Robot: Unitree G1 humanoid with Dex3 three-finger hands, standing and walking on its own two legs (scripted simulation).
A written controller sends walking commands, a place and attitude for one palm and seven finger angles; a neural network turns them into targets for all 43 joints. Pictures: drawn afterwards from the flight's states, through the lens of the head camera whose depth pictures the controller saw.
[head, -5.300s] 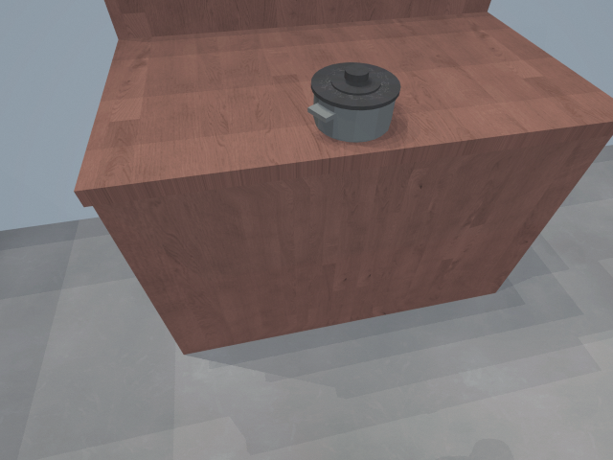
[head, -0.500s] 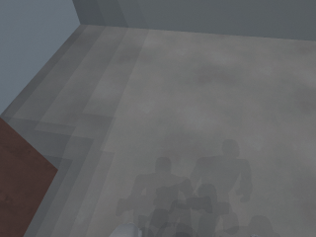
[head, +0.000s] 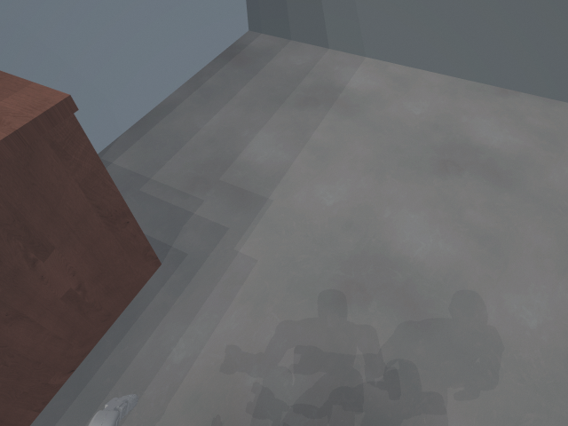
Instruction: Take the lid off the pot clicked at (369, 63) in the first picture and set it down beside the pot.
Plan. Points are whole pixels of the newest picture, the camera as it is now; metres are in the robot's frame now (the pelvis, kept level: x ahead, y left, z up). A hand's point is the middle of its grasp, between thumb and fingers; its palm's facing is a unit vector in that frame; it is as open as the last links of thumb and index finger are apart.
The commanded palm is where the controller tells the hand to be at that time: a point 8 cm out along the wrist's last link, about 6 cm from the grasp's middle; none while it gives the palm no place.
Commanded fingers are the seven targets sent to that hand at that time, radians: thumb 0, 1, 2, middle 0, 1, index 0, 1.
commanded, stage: turn to face it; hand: left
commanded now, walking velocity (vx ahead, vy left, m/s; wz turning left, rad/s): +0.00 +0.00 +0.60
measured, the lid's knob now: out of the picture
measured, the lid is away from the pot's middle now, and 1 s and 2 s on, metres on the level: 0.00 0.00 0.00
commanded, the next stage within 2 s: take the last steps up to it in 1.70 s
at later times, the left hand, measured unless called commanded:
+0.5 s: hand out of the picture -0.04 +0.25 -0.18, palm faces +0.35 -0.90 -0.25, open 7.4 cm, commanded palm none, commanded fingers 0.00 0.90 0.90 -0.20 -0.30 -0.20 -0.30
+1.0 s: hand out of the picture -0.03 +0.20 -0.13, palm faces +0.57 -0.76 -0.31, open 7.4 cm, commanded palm none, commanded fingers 0.00 0.90 0.90 -0.20 -0.30 -0.20 -0.30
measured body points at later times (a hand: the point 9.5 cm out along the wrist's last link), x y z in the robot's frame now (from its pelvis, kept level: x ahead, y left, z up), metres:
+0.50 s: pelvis -0.02 +0.02 +0.00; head +0.01 +0.06 +0.45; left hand -0.06 +0.30 -0.16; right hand +0.16 -0.20 -0.12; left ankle -0.04 +0.11 -0.73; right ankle +0.01 -0.13 -0.67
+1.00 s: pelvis +0.00 -0.03 +0.01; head +0.04 -0.04 +0.45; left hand -0.06 +0.24 -0.11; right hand +0.20 -0.22 -0.15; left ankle -0.08 +0.08 -0.66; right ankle +0.06 -0.12 -0.73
